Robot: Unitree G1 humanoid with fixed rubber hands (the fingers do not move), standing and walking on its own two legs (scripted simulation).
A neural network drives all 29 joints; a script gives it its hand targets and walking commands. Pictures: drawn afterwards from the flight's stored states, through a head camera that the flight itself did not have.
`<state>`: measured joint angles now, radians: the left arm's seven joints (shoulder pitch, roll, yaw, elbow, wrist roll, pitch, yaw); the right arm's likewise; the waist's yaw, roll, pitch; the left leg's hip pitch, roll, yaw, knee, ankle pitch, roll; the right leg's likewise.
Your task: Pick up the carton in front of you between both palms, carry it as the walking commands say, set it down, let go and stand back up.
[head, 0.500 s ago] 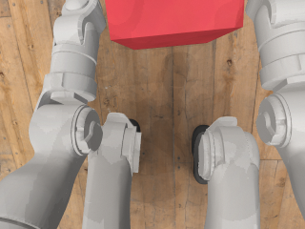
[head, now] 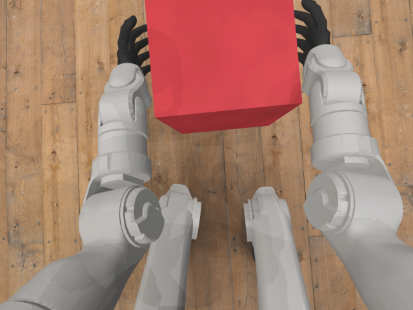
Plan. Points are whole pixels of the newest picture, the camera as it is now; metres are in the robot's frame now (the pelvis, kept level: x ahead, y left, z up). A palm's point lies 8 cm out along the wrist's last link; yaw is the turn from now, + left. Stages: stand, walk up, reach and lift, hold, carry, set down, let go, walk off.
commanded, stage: reach and lift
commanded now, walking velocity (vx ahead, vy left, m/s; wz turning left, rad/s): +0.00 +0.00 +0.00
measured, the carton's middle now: (221, 71) +0.54 +0.00 -0.14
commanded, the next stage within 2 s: none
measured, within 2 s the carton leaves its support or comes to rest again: neither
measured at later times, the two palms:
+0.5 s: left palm (78, 44) +0.48 +0.15 +0.09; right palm (376, 29) +0.49 -0.15 +0.09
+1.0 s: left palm out of the picture +0.43 +0.15 +0.24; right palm out of the picture +0.43 -0.15 +0.23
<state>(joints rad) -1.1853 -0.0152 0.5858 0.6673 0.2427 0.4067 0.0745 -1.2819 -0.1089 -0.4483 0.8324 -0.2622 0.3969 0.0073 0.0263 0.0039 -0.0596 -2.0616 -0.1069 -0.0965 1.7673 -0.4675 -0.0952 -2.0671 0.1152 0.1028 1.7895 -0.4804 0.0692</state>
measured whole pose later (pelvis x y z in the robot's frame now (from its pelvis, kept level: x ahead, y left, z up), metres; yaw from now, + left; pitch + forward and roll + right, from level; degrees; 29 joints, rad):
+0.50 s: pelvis +0.05 +0.00 +0.13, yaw -1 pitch +36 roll +0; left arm -0.79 -0.09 0.48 0.61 0.22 0.39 0.06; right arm -0.83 0.03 -0.41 0.69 -0.23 0.38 -0.01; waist 0.02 0.00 -0.23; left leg -1.54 -0.09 -0.12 1.39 -0.47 -0.07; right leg -1.54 0.10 0.12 1.40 -0.48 0.05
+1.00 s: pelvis +0.09 +0.01 +0.25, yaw -1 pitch +17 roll +0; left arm -0.41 -0.16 0.36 0.52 0.23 0.39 0.04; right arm -0.43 0.12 -0.34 0.55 -0.23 0.38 -0.01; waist 0.00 0.00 -0.16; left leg -0.76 -0.07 -0.14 0.81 -0.33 -0.03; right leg -0.75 0.06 0.14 0.81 -0.35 0.03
